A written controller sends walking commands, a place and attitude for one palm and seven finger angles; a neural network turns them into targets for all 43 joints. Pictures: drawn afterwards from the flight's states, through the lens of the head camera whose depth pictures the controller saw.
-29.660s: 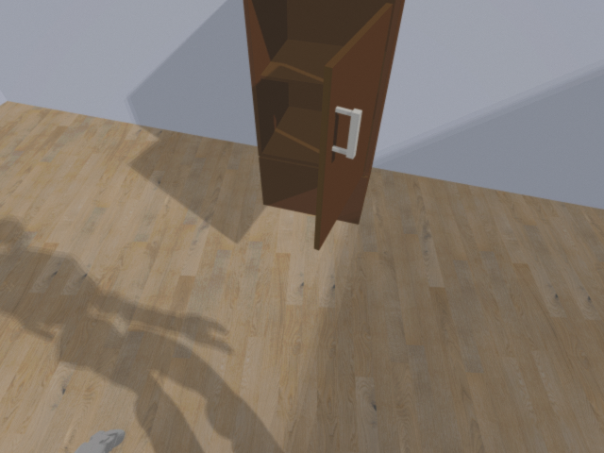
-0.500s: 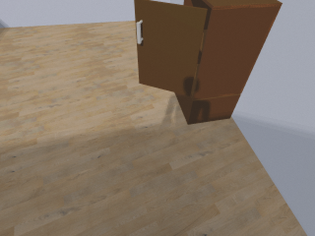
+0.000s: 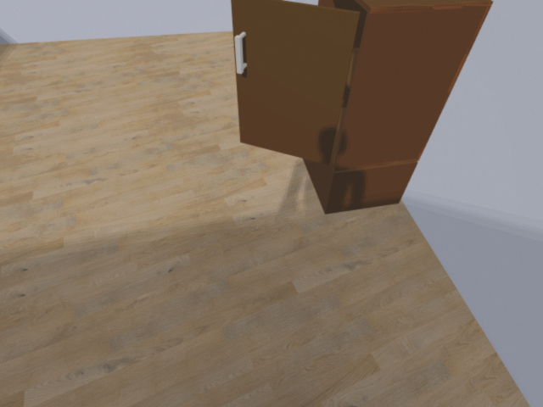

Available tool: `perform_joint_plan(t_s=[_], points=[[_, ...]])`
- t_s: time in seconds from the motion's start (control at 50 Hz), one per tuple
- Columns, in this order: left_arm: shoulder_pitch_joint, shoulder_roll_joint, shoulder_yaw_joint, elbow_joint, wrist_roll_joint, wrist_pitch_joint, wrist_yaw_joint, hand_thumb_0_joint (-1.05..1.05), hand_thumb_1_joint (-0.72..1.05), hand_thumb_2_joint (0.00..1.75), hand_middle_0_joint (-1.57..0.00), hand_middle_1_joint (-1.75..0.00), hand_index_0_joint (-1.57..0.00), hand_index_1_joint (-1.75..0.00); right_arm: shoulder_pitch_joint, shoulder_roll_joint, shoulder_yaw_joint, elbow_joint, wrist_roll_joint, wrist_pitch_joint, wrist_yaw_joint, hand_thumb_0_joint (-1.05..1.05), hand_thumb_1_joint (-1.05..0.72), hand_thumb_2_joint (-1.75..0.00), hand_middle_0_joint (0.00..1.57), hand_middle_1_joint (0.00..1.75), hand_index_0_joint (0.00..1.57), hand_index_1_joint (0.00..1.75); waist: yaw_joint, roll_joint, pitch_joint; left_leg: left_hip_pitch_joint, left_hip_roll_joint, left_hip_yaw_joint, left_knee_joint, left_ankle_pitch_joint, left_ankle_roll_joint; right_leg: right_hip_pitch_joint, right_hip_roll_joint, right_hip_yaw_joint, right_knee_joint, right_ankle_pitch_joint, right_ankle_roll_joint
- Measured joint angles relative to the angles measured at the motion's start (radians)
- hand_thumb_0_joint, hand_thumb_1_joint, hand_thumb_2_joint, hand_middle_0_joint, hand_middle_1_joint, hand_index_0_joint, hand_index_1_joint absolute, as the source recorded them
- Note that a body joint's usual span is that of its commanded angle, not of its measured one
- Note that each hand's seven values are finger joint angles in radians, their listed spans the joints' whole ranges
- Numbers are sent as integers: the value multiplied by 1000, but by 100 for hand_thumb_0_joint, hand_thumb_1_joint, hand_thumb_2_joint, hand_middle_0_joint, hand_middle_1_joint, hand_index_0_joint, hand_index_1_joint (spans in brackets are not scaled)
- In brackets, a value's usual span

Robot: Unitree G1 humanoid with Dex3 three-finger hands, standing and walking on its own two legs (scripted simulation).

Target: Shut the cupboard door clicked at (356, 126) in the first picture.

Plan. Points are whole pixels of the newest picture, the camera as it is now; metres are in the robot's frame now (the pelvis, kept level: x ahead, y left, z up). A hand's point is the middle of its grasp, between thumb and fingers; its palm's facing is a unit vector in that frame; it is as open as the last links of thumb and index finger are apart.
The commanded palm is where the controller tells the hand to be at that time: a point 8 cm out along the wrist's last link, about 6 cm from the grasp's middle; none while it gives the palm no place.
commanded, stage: look to check the result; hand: left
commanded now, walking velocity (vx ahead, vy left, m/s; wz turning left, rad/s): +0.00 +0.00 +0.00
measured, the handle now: (241, 52) +1.21 +0.17 -0.04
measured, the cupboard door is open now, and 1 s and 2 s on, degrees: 58 58 58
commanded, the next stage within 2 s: walk to a spot facing it in 0.06 s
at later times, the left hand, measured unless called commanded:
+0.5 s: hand out of the picture +0.01 +0.21 -0.20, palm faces +0.19 -0.97 -0.15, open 7.4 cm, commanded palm none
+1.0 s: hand (140, 308) +0.32 +0.28 -0.16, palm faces +0.27 -0.94 -0.19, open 7.4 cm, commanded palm none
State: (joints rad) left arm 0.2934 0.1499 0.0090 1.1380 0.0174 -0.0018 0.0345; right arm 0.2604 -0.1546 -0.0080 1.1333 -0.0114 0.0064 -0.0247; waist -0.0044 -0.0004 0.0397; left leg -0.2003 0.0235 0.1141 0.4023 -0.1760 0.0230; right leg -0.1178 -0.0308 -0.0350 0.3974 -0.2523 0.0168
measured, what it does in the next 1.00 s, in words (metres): walks ahead, turning left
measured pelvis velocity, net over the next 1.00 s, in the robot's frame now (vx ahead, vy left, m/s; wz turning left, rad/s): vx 0.23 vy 0.07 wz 0.33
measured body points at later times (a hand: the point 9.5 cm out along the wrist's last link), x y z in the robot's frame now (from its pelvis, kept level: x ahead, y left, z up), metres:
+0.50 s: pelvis +0.05 +0.03 -0.02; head +0.06 +0.07 +0.43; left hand +0.00 +0.26 -0.19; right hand +0.06 -0.21 -0.16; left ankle +0.06 +0.12 -0.74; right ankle -0.02 -0.13 -0.74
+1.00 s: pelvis +0.23 +0.07 -0.01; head +0.27 +0.07 +0.44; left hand +0.30 +0.33 -0.14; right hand +0.22 -0.15 -0.16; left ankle +0.07 +0.12 -0.74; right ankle +0.40 -0.02 -0.71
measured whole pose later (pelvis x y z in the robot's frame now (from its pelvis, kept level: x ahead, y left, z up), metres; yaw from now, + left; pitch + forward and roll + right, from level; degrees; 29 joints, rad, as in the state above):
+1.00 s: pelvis +0.23 +0.07 -0.01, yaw +19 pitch +1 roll +1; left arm 0.06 0.17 0.06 0.91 0.02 0.00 -0.02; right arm 0.43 -0.12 -0.02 1.08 -0.02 -0.06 -0.02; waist -0.06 -0.01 0.07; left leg 0.06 -0.07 -0.05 0.29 -0.36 0.06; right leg -0.58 -0.08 -0.03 0.72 -0.13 0.02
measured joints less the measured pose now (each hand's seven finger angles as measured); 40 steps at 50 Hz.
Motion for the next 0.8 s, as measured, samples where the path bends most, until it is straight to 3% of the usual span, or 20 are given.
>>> perform_joint_plan(t_s=[0.28, 0.34, 0.44, 0.5, 0.52, 0.56, 0.62, 0.68, 0.8], points=[[-23, 16, 4, -11, 1, -1, -4, 1, 91, 90, -20, -30, -20, -30, -9, -19, -1, -5, -5, 3, 3, 1, -90, -90, 20, 30, 20, 30, -8, -4, -5, 0, -3, -14, 13, -14, -2, 14, -3, -15, -1, -13, 0], [-10, 16, 18, -29, 6, 6, -11, 1, 91, 90, -20, -30, -20, -30, 20, -17, -7, -15, -11, 16, 11, 1, -90, -90, 20, 30, 20, 30, -11, -3, -16, -42, -6, -36, 105, -102, -3, 5, -9, -38, 38, -51, -1], [20, 21, 50, -65, 19, -2, -17, 1, 91, 90, -20, -30, -20, -30, 62, -11, -23, -36, -9, 35, 31, 1, -90, -90, 20, 30, 20, 30, -1, -19, -11, -163, 6, -42, 395, -279, -9, 34, -29, -102, 55, -100, 11], [32, 36, 63, -74, 18, -4, -25, 1, 91, 90, -20, -30, -20, -30, 68, -12, -24, -72, -8, 15, 41, 1, -90, -90, 20, 30, 20, 30, -7, -50, 13, -152, 16, -18, 280, -234, -8, 43, -69, -134, 115, -156, 41], [35, 40, 67, -77, 14, 1, -30, 1, 91, 90, -20, -30, -20, -30, 70, -17, -25, -86, -11, 0, 42, 1, -90, -90, 20, 30, 20, 30, -10, -59, 21, -148, 5, -9, 255, -148, 2, 21, -91, -138, 185, -192, 35], [28, 45, 69, -80, 9, 21, -38, 1, 91, 90, -20, -30, -20, -30, 66, -26, -32, -104, -18, -24, 34, 1, -90, -90, 20, 30, 20, 30, -16, -62, 31, -161, -16, -2, 296, -138, 37, -87, -93, -79, 439, -265, 22], [-7, 51, 72, -88, 15, 32, -44, 1, 91, 90, -20, -30, -20, -30, 78, -32, -32, -120, -20, -37, 19, 1, -90, -90, 20, 30, 20, 30, -30, -44, 31, -118, -40, -11, 238, -160, 62, -254, -65, -22, 704, -199, 2], [-66, 62, 76, -125, 18, 15, -48, 1, 91, 90, -20, -30, -20, -30, 97, -22, -22, -110, -17, -52, 6, 1, -90, -90, 20, 30, 20, 30, -31, -31, 37, -51, -66, -39, 120, -115, 64, -375, -61, 0, 755, -76, 11], [-158, 71, 76, -193, 15, -5, -48, 1, 91, 90, -19, -30, -19, -30, 137, 17, -8, -77, -6, -66, 1, 1, -90, -90, 21, 30, 20, 30, -28, -25, 33, 86, -92, -98, -46, -80, 63, -505, -61, 20, 685, 60, 35]])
